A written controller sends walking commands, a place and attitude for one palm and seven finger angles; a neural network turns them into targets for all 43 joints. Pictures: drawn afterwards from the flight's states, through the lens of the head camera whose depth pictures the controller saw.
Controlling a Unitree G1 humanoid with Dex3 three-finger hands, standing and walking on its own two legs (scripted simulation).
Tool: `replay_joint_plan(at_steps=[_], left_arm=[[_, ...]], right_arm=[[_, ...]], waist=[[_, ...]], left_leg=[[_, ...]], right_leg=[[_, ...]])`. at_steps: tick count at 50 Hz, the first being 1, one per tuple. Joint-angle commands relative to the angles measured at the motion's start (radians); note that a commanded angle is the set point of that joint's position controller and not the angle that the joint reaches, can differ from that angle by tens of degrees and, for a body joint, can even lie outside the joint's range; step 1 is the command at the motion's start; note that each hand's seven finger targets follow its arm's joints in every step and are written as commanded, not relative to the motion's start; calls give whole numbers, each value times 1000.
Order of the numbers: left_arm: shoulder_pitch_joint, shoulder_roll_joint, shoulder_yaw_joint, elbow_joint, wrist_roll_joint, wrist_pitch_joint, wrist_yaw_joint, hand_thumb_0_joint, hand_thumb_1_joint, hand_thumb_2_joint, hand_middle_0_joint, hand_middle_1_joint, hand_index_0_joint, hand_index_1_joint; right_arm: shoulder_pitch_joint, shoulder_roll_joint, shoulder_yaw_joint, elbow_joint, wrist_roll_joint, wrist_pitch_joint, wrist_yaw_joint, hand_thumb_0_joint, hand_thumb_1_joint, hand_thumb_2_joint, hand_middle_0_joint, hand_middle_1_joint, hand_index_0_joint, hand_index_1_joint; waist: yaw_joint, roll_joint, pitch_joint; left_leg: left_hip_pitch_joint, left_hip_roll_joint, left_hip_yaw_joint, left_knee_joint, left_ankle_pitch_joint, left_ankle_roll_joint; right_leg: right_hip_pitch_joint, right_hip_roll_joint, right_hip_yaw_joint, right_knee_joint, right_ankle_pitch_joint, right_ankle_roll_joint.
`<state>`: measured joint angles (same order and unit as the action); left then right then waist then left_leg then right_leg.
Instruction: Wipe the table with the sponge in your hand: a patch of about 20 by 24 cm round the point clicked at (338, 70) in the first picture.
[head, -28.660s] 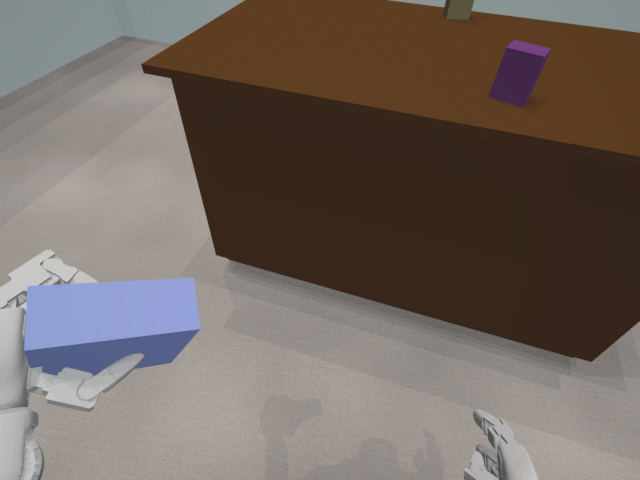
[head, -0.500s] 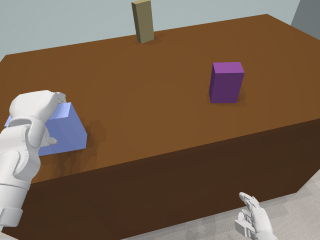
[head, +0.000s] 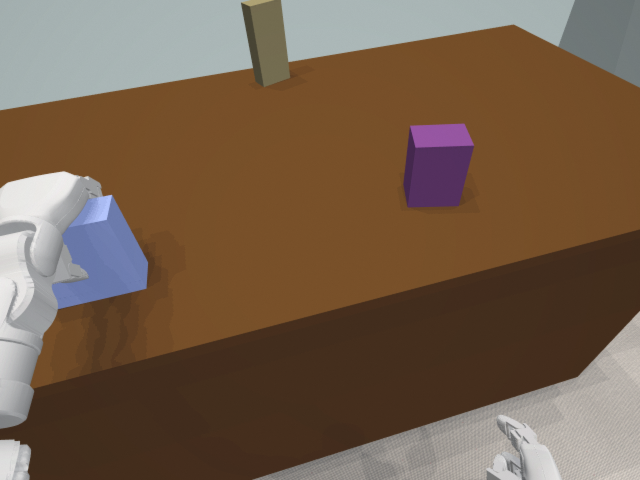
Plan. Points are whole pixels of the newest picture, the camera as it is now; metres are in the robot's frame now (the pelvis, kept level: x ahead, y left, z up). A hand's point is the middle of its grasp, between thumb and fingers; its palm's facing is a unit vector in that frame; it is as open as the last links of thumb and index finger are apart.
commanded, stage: wipe forward along the first lane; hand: left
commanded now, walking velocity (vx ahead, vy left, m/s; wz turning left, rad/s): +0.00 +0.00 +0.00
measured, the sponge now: (83, 266) +0.32 +0.35 +0.11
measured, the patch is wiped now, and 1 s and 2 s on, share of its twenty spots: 0.35 0.35 0.55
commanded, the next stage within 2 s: slide across to the middle lane in 0.70 s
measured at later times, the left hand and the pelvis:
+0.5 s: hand (77, 210) +0.38 +0.37 +0.16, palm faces -0.11 +0.01 -0.99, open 9.2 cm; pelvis +0.00 +0.01 +0.00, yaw -1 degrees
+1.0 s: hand (83, 193) +0.41 +0.38 +0.16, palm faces -0.11 +0.04 -0.99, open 9.2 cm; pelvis +0.01 +0.02 +0.00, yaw -2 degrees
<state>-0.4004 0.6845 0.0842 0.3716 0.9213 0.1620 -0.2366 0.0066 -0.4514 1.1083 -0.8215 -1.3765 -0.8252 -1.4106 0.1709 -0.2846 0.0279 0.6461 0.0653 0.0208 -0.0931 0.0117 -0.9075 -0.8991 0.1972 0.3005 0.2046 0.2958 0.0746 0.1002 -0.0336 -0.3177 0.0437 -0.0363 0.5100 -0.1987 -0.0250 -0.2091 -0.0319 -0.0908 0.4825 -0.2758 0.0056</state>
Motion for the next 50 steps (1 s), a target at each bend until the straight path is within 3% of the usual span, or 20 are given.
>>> replay_joint_plan(at_steps=[1,2,5,7,9,12,13,17,20,26,27,28,31,35,37,38,40,44,47,50], left_arm=[[-311,308,74,8,69,-18,16,0,100,1300,-1200,-1600,-1200,-1600],[-311,338,100,11,72,-29,14,0,100,1300,-1200,-1600,-1200,-1600],[-312,282,54,53,71,-47,6,0,100,1300,-1200,-1600,-1200,-1600],[-335,327,90,65,70,-67,7,0,100,1300,-1200,-1600,-1200,-1600],[-341,274,47,77,72,-79,14,0,100,1300,-1200,-1600,-1200,-1600],[-374,310,73,112,76,-91,27,0,100,1300,-1200,-1600,-1200,-1600],[-382,270,36,127,79,-90,28,0,100,1300,-1200,-1600,-1200,-1600],[-402,304,60,169,86,-99,45,0,100,1300,-1200,-1600,-1200,-1600],[-401,276,33,234,93,-96,49,0,100,1300,-1200,-1600,-1200,-1600],[-432,315,53,268,103,-117,58,0,100,1300,-1200,-1600,-1200,-1600],[-427,358,92,270,102,-124,59,0,100,1300,-1200,-1600,-1200,-1600],[-453,340,67,287,104,-124,58,0,100,1300,-1200,-1600,-1200,-1600],[-543,380,68,368,118,-130,58,0,100,1300,-1200,-1600,-1200,-1600],[-575,370,42,409,146,-157,55,0,100,1300,-1200,-1600,-1200,-1600],[-587,418,83,407,149,-174,56,0,100,1300,-1200,-1600,-1200,-1600],[-611,379,44,414,152,-181,56,0,100,1300,-1200,-1600,-1200,-1600],[-561,346,37,404,144,-191,60,0,100,1300,-1200,-1600,-1200,-1600],[-597,321,28,314,113,-205,76,0,100,1300,-1200,-1600,-1200,-1600],[-602,295,27,259,62,-192,91,0,100,1300,-1200,-1600,-1200,-1600],[-630,282,8,278,53,-150,105,0,100,1300,-1200,-1600,-1200,-1600]], right_arm=[[-68,-133,-51,-131,-4,-31,-12,0,-900,-900,200,300,200,300],[-75,-131,-50,-137,-2,-31,-11,0,-900,-900,200,300,200,300],[-45,-134,-58,-137,-3,-14,-10,0,-900,-900,200,300,200,300],[-48,-136,-56,-139,0,-8,-11,0,-900,-900,200,300,200,300],[-24,-135,-65,-134,0,-2,-10,0,-900,-900,200,300,200,300],[-21,-143,-67,-125,1,6,-10,0,-900,-900,200,300,200,300],[-2,-142,-71,-125,-2,9,-9,0,-900,-900,200,300,200,300],[1,-149,-76,-113,2,17,-7,0,-900,-900,200,300,200,300],[27,-154,-81,-99,2,28,-3,0,-900,-900,200,300,200,300],[42,-157,-85,-98,2,44,1,0,-900,-900,200,300,200,300],[37,-160,-84,-100,1,44,0,0,-900,-900,200,300,200,300],[46,-159,-84,-99,1,47,-1,0,-900,-900,200,300,200,300],[63,-164,-82,-79,6,53,-7,0,-900,-900,200,300,200,300],[88,-162,-86,-78,3,53,-5,0,-900,-900,200,300,200,300],[93,-165,-89,-77,0,56,-7,0,-900,-900,200,300,200,300],[104,-163,-90,-75,0,58,-7,0,-900,-900,200,300,200,300],[109,-161,-96,-78,-1,63,-1,0,-900,-900,200,300,200,300],[99,-152,-99,-83,3,64,2,0,-900,-900,200,300,200,300],[73,-148,-96,-87,11,55,0,0,-900,-900,200,300,200,300],[67,-150,-92,-70,17,49,0,0,-900,-900,200,300,200,300]], waist=[[-30,-66,-150],[-26,-58,-163],[-39,-86,-152],[-37,-67,-156],[-45,-85,-165],[-46,-79,-157],[-51,-80,-165],[-49,-79,-179],[-59,-115,-167],[-60,-98,-190],[-51,-95,-201],[-63,-114,-189],[-82,-109,-147],[-82,-74,-190],[-78,-66,-225],[-91,-72,-221],[-81,-71,-232],[-83,-36,-259],[-81,-69,-254],[-89,-70,-227]], left_leg=[[121,-88,45,-40,81,67],[119,-88,39,-36,93,66],[114,-84,42,-28,91,71],[105,-83,34,-35,87,70],[112,-80,38,-27,97,74],[95,-77,29,-38,75,71],[98,-80,33,-32,78,75],[88,-75,29,-33,71,74],[75,-73,34,-27,69,76],[64,-72,39,-19,74,79],[60,-72,33,-22,83,79],[57,-74,40,-15,80,83],[30,-74,38,-29,13,80],[43,-72,39,-17,39,81],[44,-70,34,-12,66,83],[46,-71,38,-7,63,84],[60,-66,41,0,88,85],[94,-63,34,-7,106,86],[105,-61,23,-26,96,87],[109,-64,24,-40,62,86]], right_leg=[[-69,54,14,-111,95,-56],[-56,57,20,-109,110,-63],[-84,55,13,-106,113,-57],[-81,60,17,-105,109,-64],[-97,59,11,-97,114,-60],[-109,63,12,-97,99,-66],[-114,63,12,-95,101,-65],[-118,62,19,-91,100,-67],[-132,63,14,-88,103,-61],[-130,62,20,-80,108,-62],[-118,64,22,-80,115,-66],[-126,64,20,-82,116,-61],[-169,63,21,-91,49,-56],[-167,64,27,-80,73,-64],[-152,65,33,-77,97,-68],[-166,67,30,-75,96,-65],[-167,67,30,-71,119,-66],[-157,68,29,-74,131,-70],[-142,65,28,-89,133,-69],[-149,65,24,-100,111,-63]])
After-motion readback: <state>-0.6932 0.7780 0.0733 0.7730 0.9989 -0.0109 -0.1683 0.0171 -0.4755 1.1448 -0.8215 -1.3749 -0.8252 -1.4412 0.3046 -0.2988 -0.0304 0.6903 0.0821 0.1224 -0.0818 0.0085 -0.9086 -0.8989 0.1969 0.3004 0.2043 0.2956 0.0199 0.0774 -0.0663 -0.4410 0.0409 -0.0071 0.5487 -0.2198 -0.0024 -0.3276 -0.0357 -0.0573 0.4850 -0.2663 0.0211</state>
